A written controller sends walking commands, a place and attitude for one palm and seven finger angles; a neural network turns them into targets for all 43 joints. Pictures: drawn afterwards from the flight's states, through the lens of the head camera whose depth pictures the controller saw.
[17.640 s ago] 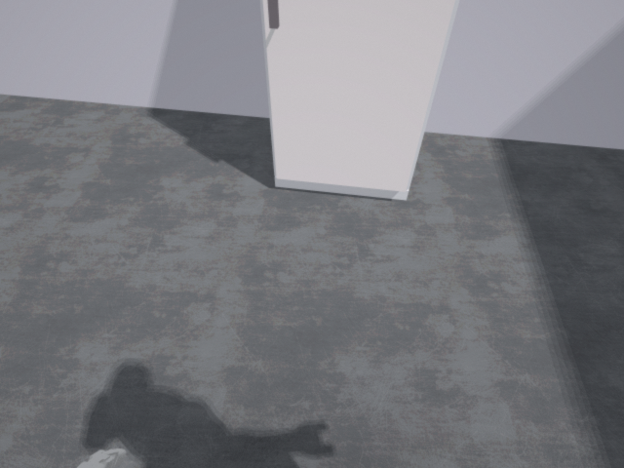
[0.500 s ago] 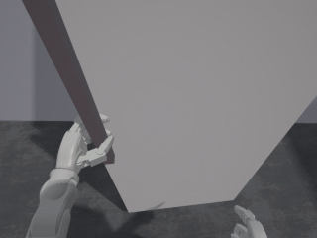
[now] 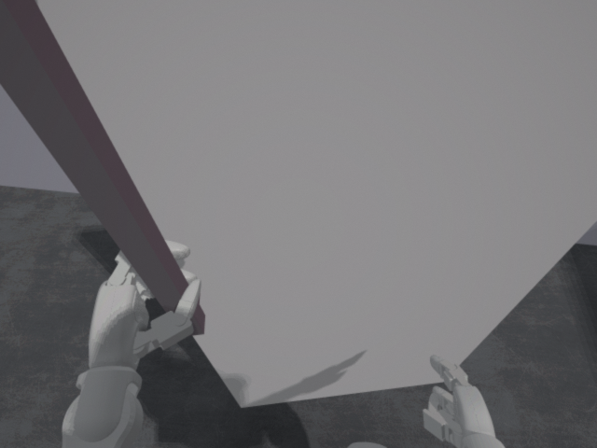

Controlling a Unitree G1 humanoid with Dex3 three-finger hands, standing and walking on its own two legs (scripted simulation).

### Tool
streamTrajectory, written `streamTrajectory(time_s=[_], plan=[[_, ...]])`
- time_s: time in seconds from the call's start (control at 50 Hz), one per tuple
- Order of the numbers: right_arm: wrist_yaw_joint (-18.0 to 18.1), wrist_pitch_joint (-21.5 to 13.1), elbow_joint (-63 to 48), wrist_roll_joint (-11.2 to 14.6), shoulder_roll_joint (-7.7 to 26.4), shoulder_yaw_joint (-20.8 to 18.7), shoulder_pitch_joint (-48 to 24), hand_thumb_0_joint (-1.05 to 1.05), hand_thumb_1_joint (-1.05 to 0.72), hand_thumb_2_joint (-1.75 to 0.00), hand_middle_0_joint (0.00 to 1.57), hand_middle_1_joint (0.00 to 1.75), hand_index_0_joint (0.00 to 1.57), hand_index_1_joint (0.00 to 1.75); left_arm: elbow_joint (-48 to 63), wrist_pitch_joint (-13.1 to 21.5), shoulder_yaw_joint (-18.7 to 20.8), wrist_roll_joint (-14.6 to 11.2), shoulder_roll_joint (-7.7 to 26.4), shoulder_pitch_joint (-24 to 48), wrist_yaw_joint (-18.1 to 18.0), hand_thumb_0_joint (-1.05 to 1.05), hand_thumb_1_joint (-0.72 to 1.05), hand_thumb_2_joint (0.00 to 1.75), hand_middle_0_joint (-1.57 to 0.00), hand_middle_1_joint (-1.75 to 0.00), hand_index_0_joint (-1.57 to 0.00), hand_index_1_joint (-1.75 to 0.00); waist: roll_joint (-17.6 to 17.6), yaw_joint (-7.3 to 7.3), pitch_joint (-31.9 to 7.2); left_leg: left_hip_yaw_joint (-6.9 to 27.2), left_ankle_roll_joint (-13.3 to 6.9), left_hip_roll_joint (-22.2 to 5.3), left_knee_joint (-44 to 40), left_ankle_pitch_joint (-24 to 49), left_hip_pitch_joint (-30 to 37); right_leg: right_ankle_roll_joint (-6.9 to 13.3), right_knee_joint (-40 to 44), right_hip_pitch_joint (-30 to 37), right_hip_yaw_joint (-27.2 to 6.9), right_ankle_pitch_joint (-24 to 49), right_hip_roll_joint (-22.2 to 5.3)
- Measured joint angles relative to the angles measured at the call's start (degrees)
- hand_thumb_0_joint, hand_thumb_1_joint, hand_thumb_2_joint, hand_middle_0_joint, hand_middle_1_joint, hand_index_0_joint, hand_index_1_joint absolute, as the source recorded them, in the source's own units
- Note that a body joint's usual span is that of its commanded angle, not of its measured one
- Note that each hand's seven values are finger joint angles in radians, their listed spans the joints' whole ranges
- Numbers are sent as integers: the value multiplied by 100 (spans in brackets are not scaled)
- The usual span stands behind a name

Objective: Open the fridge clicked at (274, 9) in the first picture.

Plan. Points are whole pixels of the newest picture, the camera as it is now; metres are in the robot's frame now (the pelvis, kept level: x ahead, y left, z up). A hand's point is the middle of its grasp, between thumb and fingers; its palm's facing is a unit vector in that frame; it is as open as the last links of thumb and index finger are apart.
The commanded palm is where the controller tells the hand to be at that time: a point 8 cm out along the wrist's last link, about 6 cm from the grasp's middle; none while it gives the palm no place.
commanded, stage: walk backward, drawing the door open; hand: left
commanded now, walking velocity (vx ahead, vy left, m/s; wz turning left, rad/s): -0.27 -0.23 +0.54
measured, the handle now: (139, 213) +0.29 +0.16 +0.22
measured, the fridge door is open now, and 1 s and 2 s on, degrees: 15 51 72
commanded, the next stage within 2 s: stop walking and hold the door back in 1.38 s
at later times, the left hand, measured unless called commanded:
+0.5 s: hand out of the picture +0.09 +0.07 +0.11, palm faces +0.46 -0.87 -0.15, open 6.9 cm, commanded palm +0.04 +0.10 +0.11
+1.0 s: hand out of the picture -0.03 -0.06 +0.11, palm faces +0.81 -0.52 -0.26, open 6.8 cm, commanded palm -0.09 -0.06 +0.11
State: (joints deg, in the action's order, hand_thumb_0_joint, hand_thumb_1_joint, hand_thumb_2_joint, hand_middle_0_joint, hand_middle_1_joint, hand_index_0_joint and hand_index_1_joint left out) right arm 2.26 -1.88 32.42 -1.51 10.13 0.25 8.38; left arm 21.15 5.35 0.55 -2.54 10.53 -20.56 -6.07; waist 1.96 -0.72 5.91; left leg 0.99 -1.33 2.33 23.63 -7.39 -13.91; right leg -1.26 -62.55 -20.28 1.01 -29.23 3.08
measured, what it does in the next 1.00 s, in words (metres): steps to the right, turning left: right foot, then left foot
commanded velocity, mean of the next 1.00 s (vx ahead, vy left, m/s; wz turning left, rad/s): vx -0.23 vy -0.27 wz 0.70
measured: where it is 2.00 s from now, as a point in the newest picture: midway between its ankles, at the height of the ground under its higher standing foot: outside the picture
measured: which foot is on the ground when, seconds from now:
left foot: down 0.00-0.18, up 0.20-0.46, down 0.48-0.80, up 0.82-1.00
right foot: up 0.00-0.16, down 0.18-0.46, up 0.48-0.76, down 0.78-1.00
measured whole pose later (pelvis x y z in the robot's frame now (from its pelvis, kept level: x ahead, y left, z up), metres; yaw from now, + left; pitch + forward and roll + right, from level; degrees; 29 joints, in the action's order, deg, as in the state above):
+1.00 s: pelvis -0.08 -0.34 +0.00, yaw +47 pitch -1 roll +3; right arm 7.1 -5.2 36.4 -2.1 11.4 -2.7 10.0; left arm 20.5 5.5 4.5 -1.4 11.3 -21.7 -5.3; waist 0.1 -0.8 4.2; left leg -5.4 2.8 1.0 63.9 -31.5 -25.4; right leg 5.0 -28.7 -17.8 11.0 -10.2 -4.7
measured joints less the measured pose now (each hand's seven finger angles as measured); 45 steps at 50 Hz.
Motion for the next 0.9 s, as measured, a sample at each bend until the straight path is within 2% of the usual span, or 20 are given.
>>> streamTrajectory(time_s=[0.02, 0.06, 0.16, 0.2, 0.24, 0.28, 0.32, 0.36, 0.42, 0.46, 0.48, 0.52, 0.56, 0.6, 0.66, 0.76, 0.78, 0.82, 0.86, 0.9], plan=[[11, -42, 53, -12, -18, 3, 7, 1, -91, -90, 20, 30, 20, 30, -33, -91, 19, 32, -17, 74, -26, -1, 55, 77, -41, -137, -28, -140, -7, -82, -22, 157, 138, 31, -42, 122, -22, -20, 64, -177, -104, 7, 13], [63, -99, 128, -12, -53, 48, 31, 1, -91, -90, 20, 30, 20, 30, -79, -271, 49, 66, -34, 201, -78, -1, 57, 77, -41, -137, -27, -140, -21, -149, -58, 414, 200, 67, -24, 242, -95, -43, 648, -390, -293, 268, -37], [198, -162, 109, 25, -154, 196, 131, 1, -91, -90, 20, 30, 21, 30, -119, -436, 245, -70, 111, 253, -175, -1, 60, 77, -39, -136, -23, -140, 13, -47, -235, 758, 355, -53, 459, 86, -514, -17, 2403, -210, -472, 903, -209], [205, -157, 146, 26, -165, 200, 78, 1, -91, -90, 20, 30, 21, 30, -122, -405, 396, -67, 135, 256, -198, -3, 60, 78, -40, -136, -21, -139, 58, -10, -274, 757, 309, -184, 996, -522, -879, 66, 2810, -205, -309, 1834, -189], [231, -122, 281, -1, -104, 116, 9, 1, -91, -90, 20, 30, 21, 30, -143, -410, 442, -3, 79, 315, -203, -3, 61, 79, -41, -136, -20, -138, 59, -37, -287, 585, 294, -151, 2402, -1446, -1453, 276, 2765, -357, -83, 2166, -235], [264, -38, 414, -30, -8, 6, 27, 1, -91, -90, 20, 30, 21, 30, -225, -389, 411, 81, -2, 334, -182, -3, 61, 79, -40, -136, -20, -138, 8, -63, -351, 278, 327, -83, 3811, -1743, -1810, 405, 2887, -369, 104, 2192, -357], [325, 21, 460, -39, 78, -72, 138, 1, -91, -90, 20, 30, 21, 30, -307, -354, 352, 139, -50, 303, -151, -2, 60, 79, -40, -136, -21, -138, -76, -105, -445, -83, 346, -85, 4396, -1895, -1754, 464, 3112, -325, 279, 2296, -499], [391, 24, 435, -42, 144, -112, 303, 1, -91, -90, 20, 30, 21, 30, -345, -321, 263, 173, -75, 262, -128, -2, 60, 79, -40, -136, -23, -138, -187, -141, -541, -388, 303, -106, 4143, -2153, -1366, 498, 3361, -276, 464, 2457, -639], [437, -47, 318, -58, 241, -116, 541, 1, -91, -90, 20, 30, 20, 30, -247, -298, 104, 194, -106, 212, -59, -1, 60, 78, -40, -136, -25, -138, -290, -205, -682, -660, 194, -180, 2728, -2287, -542, 550, 3643, -309, 824, 2670, -761], [419, -125, 118, -71, 333, -130, 686, 1, -91, -90, 20, 30, 20, 30, -79, -250, -15, 181, -148, 196, 9, 0, 60, 78, -41, -137, -25, -137, -224, -246, -738, -696, 117, -265, 1294, -1839, 83, 548, 3553, -493, 1100, 2679, -754], [401, -165, 22, -83, 341, -158, 708, 1, -91, -90, 20, 30, 20, 30, -10, -181, -57, 165, -135, 217, 24, 0, 59, 78, -41, -137, -25, -137, -208, -272, -700, -614, 53, -297, 847, -1335, 199, 439, 3237, -685, 1140, 2401, -745], [334, -234, 37, -129, 189, -194, 725, 1, -91, -90, 20, 30, 20, 30, -78, -27, -107, 187, -46, 226, 24, -1, 59, 77, -42, -138, -26, -137, -331, -280, -545, -469, 73, -263, 903, -1098, 176, 144, 1972, -1010, 698, 1385, -637], [265, -331, 151, -139, 37, -182, 821, 1, -91, -90, 20, 29, 20, 30, -207, 46, -177, 257, -6, 167, 60, -1, 58, 76, -43, -138, -27, -138, -238, -338, -505, -116, 182, -375, 750, -996, 224, -27, 795, -1195, 392, 1050, -392], [184, -425, 264, -110, -61, -124, 882, 1, -91, -90, 20, 30, 20, 30, -247, 54, -255, 300, 4, 117, 83, 0, 59, 75, -42, -136, -27, -138, -97, -284, -446, 202, 307, -552, 502, -793, 268, -133, 281, -1219, 296, 953, -242], [108, -546, 375, -70, -129, -33, 830, 1, -91, -90, 20, 30, 21, 30, -153, 52, -277, 285, -32, 4, 76, 0, 60, 75, -41, -134, -27, -139, 82, -124, -327, 511, 492, -770, 248, -518, 235, -210, 654, -944, 179, 880, -207], [118, -677, 417, -28, -243, -7, 551, 1, -90, -90, 20, 30, 21, 30, 157, 79, 43, 53, 78, -250, 11, 0, 60, 78, -41, -134, -26, -138, 181, -23, -261, 962, 732, -816, 347, -350, -223, -270, 2596, 126, -6, 895, -254], [112, -678, 404, -16, -268, -10, 484, 1, -90, -90, 20, 30, 21, 30, 245, 68, 167, 20, 146, -280, -12, -1, 60, 79, -41, -135, -25, -137, 122, 17, -274, 1020, 742, -756, 479, -383, -385, -234, 3104, 364, -13, 1188, -292], [107, -591, 450, 17, -162, -71, 198, 1, -90, -90, 20, 30, 21, 30, 253, 57, 348, 23, 106, -192, -57, -3, 59, 80, -42, -136, -24, -136, 293, 43, -95, 1118, 553, -758, 1140, -960, -784, 85, 3088, 235, 179, 1795, -202], [162, -486, 561, 19, -54, -191, 27, 1, -90, -90, 20, 30, 21, 30, 138, 35, 394, 25, 81, -84, -26, -3, 59, 80, -42, -135, -24, -136, 245, 64, -43, 811, 429, -445, 2795, -1842, -1363, 329, 2888, 82, 347, 1660, -359], [254, -399, 609, -18, 34, -278, -18, 1, -91, -90, 20, 30, 21, 30, 13, 44, 410, 36, 36, -68, 16, -3, 60, 80, -41, -134, -23, -136, 117, 90, -53, 322, 434, -221, 4079, -2093, -1640, 445, 2956, 92, 457, 1644, -530]])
